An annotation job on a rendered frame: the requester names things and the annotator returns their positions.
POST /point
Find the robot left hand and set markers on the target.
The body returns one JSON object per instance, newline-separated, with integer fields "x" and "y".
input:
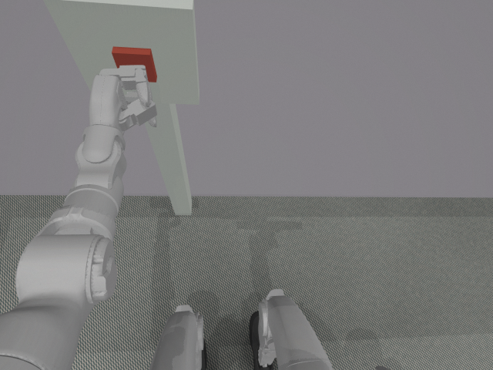
{"x": 107, "y": 99}

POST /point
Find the right robot shin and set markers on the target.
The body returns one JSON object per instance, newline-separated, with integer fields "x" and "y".
{"x": 267, "y": 352}

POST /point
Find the left robot forearm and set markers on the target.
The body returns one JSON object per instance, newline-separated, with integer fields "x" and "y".
{"x": 93, "y": 202}

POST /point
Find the robot right foot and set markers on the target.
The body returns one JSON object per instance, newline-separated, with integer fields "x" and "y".
{"x": 255, "y": 342}

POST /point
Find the panel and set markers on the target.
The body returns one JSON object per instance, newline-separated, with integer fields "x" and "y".
{"x": 90, "y": 29}

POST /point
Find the left robot upper arm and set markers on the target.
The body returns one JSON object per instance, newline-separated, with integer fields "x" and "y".
{"x": 62, "y": 278}

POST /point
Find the button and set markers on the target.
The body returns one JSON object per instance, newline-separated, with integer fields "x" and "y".
{"x": 125, "y": 56}

